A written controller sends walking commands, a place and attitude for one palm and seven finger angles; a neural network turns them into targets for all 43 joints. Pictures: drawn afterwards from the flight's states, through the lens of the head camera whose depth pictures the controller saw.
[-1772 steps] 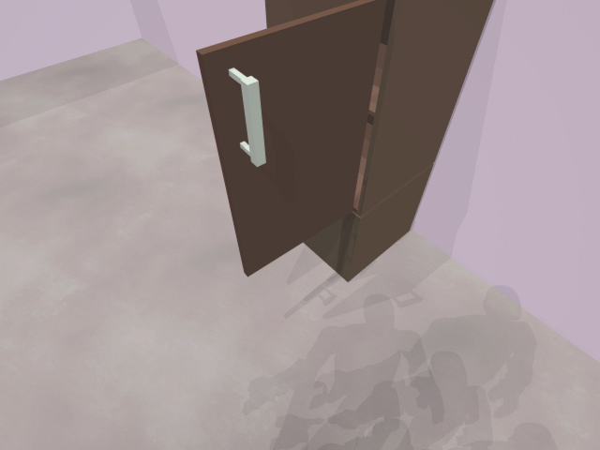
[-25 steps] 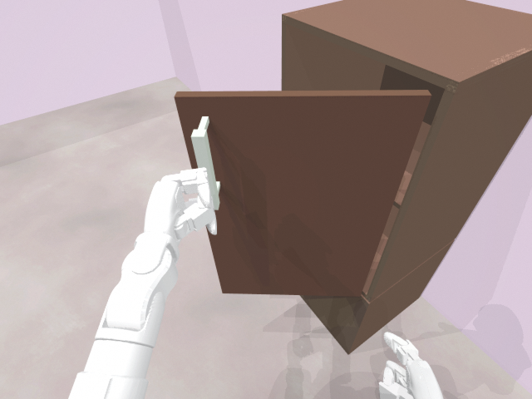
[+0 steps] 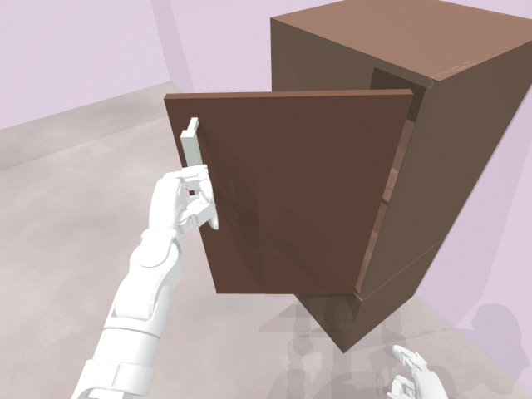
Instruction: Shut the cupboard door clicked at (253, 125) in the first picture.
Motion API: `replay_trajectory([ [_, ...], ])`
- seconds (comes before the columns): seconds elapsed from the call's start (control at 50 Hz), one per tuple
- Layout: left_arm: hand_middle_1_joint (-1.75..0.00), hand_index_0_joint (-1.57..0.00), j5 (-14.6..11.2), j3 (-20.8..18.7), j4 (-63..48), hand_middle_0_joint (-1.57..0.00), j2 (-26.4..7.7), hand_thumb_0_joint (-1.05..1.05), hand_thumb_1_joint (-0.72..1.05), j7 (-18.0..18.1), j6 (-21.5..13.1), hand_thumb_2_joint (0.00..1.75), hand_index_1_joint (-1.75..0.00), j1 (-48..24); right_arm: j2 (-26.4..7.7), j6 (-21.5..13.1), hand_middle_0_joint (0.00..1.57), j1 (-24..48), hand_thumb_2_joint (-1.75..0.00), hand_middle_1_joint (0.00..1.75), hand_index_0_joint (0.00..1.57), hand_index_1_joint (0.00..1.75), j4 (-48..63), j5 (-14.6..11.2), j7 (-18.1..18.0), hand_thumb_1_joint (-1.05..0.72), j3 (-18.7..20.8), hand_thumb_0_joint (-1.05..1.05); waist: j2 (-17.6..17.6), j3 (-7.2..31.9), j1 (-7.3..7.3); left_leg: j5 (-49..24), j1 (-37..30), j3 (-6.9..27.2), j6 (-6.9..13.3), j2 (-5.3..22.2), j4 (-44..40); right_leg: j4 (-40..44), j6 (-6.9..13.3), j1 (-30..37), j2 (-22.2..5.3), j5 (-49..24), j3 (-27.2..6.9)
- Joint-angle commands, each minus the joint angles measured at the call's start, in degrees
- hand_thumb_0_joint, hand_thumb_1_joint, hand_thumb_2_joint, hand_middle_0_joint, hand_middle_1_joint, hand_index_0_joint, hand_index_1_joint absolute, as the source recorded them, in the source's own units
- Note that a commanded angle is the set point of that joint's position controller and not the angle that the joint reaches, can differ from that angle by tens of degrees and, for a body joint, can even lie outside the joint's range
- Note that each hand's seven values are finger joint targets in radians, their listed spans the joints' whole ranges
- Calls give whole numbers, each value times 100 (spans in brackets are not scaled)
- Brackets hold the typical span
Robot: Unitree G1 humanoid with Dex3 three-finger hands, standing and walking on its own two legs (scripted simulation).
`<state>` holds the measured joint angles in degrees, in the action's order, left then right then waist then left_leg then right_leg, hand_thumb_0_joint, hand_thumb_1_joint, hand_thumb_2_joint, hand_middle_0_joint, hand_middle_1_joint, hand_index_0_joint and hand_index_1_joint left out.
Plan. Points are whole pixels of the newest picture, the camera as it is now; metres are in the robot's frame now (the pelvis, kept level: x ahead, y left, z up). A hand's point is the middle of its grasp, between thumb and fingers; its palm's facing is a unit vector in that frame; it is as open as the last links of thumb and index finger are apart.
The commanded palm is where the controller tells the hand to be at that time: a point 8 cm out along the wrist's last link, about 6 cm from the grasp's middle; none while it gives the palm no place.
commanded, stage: bring the fist close to the handle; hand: left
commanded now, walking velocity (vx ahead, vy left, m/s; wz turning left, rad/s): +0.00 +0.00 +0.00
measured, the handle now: (199, 165) +0.45 +0.15 +0.14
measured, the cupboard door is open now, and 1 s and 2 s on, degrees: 54 42 26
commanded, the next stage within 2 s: push the door shut along its arc in 0.02 s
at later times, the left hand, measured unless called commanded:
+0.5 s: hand (221, 181) +0.40 +0.10 +0.15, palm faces -0.03 -1.00 -0.03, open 3.1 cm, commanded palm +0.38 +0.15 +0.14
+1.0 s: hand (227, 162) +0.45 +0.10 +0.15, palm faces -0.17 -0.98 -0.03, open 3.1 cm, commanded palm +0.44 +0.14 +0.14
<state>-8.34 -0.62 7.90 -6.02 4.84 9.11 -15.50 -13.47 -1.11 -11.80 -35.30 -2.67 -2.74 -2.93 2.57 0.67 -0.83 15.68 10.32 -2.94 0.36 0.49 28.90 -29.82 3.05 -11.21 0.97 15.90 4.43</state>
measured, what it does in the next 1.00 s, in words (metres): stands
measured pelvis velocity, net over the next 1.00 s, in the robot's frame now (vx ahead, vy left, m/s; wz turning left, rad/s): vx -0.01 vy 0.02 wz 0.00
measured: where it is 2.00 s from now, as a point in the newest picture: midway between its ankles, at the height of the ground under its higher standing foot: outside the picture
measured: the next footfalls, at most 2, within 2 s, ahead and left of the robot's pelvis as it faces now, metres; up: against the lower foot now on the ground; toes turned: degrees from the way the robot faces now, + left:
none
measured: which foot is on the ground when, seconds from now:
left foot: down 0.00-1.00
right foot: down 0.00-1.00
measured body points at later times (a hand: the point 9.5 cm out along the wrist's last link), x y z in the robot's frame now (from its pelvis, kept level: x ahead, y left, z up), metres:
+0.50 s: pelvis -0.01 +0.00 +0.00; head -0.01 -0.02 +0.45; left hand +0.39 +0.15 +0.16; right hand +0.14 -0.23 -0.11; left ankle +0.00 +0.12 -0.74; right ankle +0.01 -0.08 -0.74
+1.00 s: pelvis -0.01 +0.02 -0.01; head +0.02 +0.00 +0.44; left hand +0.45 +0.15 +0.15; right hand +0.08 -0.24 -0.12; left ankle +0.00 +0.12 -0.74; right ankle +0.01 -0.08 -0.74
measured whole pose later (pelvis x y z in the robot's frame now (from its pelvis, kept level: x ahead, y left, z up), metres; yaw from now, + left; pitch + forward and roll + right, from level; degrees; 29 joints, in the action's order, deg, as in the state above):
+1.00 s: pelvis -0.01 +0.02 -0.01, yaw +0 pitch +4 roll +0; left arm -10.0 -5.9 56.2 -13.9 -8.8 -9.0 -50.0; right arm -15.0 -5.6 -17.9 -39.8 -3.0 -2.5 -1.8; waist 1.5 1.3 4.4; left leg 15.9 21.5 -3.3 1.7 -0.5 33.0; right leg -33.6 2.0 -22.2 -0.3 15.8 4.1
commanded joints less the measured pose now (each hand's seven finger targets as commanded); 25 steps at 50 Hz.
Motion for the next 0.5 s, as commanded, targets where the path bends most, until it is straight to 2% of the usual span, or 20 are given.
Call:
replay_trajectory([
  [0.0, -150, -130, -27, -19, -1169, -130, -347, 0, 90, -45, -401, 90, -150, -2624, -488, -354, 20, 894, -90, 30, 20, 30, 876, -4, -88, -90, 177, 0, -432, 989, 97, -664, -350, 159, 141, -124, -286, 706, -241, -3, -144, -866, -383],
  [0.04, -150, -130, -38, -209, -922, -130, -506, 0, 90, -3, -406, 90, -150, -2544, -517, -355, 20, 854, -90, 30, 20, 30, 842, 4, -103, -90, 188, 0, -559, 997, 33, -617, -318, 192, 137, -116, -315, 737, -237, 47, -141, -747, -382],
  [0.06, -150, -130, -61, -146, -950, -130, -432, 0, 90, -4, -418, 90, -150, -2696, -502, -367, 20, 882, -90, 30, 20, 30, 862, 7, -103, -90, 175, 0, -483, 1079, 52, -601, -316, 179, 141, -137, -316, 734, -248, 60, -164, -744, -415],
  [0.1, -150, -130, -58, -376, -750, -130, -616, 0, 90, 12, -428, 90, -150, -2634, -510, -357, 20, 856, -90, 30, 20, 30, 831, 17, -110, -90, 181, 0, -623, 1169, -2, -676, -253, 163, 136, -136, -318, 720, -248, 176, -166, -873, -429],
  [0.12, -150, -130, -34, -250, -730, -130, -508, 0, 90, -23, -445, 90, -150, -2651, -498, -351, 20, 860, -90, 30, 20, 30, 842, 20, -99, -90, 170, 0, -540, 1178, 5, -727, -264, 154, 138, -145, -321, 687, -238, 183, -167, -969, -418],
  [0.14, -150, -130, -26, -402, -615, -130, -699, 0, 90, -24, -479, 90, -150, -2746, -535, -344, 20, 809, -90, 30, 20, 30, 812, 18, -106, -90, 190, 0, -624, 1188, 22, -741, -268, 169, 143, -131, -319, 689, -250, 197, -171, -981, -419],
  [0.16, -150, -130, -28, -287, -559, -130, -615, 0, 90, -68, -504, 90, -150, -2904, -515, -341, 20, 842, -90, 30, 20, 30, 818, 5, -99, -90, 168, 0, -551, 1099, 46, -685, -221, 160, 142, -137, -326, 698, -250, 128, -180, -932, -432],
  [0.2, -150, -130, -25, -336, -246, -130, -719, 0, 90, -125, -544, 90, -150, -3349, -537, -329, 20, 775, -90, 30, 20, 30, 744, -2, -130, -90, 171, 0, -626, 1026, 156, -557, -186, 166, 150, -142, -306, 741, -257, -2, -163, -780, -460],
  [0.22, -150, -130, -41, -259, -163, -130, -651, 0, 90, -159, -582, 90, -150, -3565, -530, -339, 20, 765, -90, 30, 20, 30, 735, -6, -135, -90, 165, 0, -570, 998, 186, -510, -184, 181, 148, -145, -307, 744, -252, -68, -160, -712, -457],
  [0.28, -150, -130, -84, -441, 151, -130, -838, 0, 90, -242, -730, 90, -150, -3827, -568, -366, 20, 676, -90, 30, 20, 30, 703, -7, -156, -90, 197, 0, -524, 1301, 163, -639, -224, 201, 151, -143, -286, 650, -221, 33, -151, -880, -453],
  [0.3, -150, -130, -107, -358, 244, -130, -728, 0, 90, -299, -767, 90, -150, -3863, -560, -381, 20, 646, -90, 30, 20, 30, 711, -9, -151, -90, 195, 0, -445, 1398, 154, -724, -229, 192, 147, -149, -281, 593, -215, 70, -148, -1024, -431],
  [0.34, -150, -130, -113, -566, 715, -130, -989, 0, 90, -373, -833, 90, -150, -3917, -627, -358, 20, 529, -90, 30, 20, 30, 634, -16, -159, -90, 213, 0, -621, 1321, 178, -753, -120, 203, 147, -139, -261, 582, -229, 82, -153, -1110, -438],
  [0.36, -150, -130, -134, -477, 727, -130, -883, 0, 90, -424, -878, 90, -150, -4012, -612, -365, 20, 515, -90, 30, 20, 30, 664, -29, -141, -90, 214, 0, -558, 1360, 182, -765, -109, 200, 146, -136, -269, 554, -223, 51, -156, -1134, -428],
  [0.38, -150, -130, -131, -503, 806, -130, -900, 0, 90, -457, -925, 90, -150, -4079, -624, -384, 20, 453, -90, 30, 20, 30, 659, -25, -136, -90, 228, 0, -546, 1480, 179, -863, -139, 205, 148, -137, -262, 503, -204, 80, -142, -1262, -402],
  [0.4, -150, -130, -143, -491, 916, -130, -894, 0, 90, -501, -956, 90, -150, -4148, -631, -398, 20, 425, -90, 30, 20, 30, 646, -34, -135, -90, 238, 0, -561, 1443, 208, -908, -126, 192, 155, -133, -228, 490, -211, 32, -136, -1357, -408],
  [0.44, -150, -130, -150, -607, 1176, -130, -1059, 0, 90, -573, -1037, 90, -150, -4242, -696, -395, 20, 322, -90, 30, 20, 30, 611, -34, -139, -90, 267, 0, -686, 1448, 223, -890, -71, 201, 160, -129, -221, 494, -225, 58, -145, -1343, -410],
  [0.46, -150, -130, -169, -528, 1199, -130, -1016, 0, 90, -630, -1091, 90, -150, -4451, -695, -410, 20, 291, -90, 30, 20, 30, 604, -43, -130, -90, 264, 0, -693, 1466, 290, -914, -65, 205, 176, -131, -211, 471, -228, 3, -142, -1402, -425],
  [0.48, -150, -130, -159, -544, 1257, -130, -1065, 0, 90, -679, -1153, 90, -150, -4536, -701, -415, 20, 252, -90, 30, 20, 30, 584, -53, -125, -90, 285, 0, -667, 1522, 281, -920, -77, 196, 172, -131, -199, 450, -213, -11, -134, -1406, -412],
])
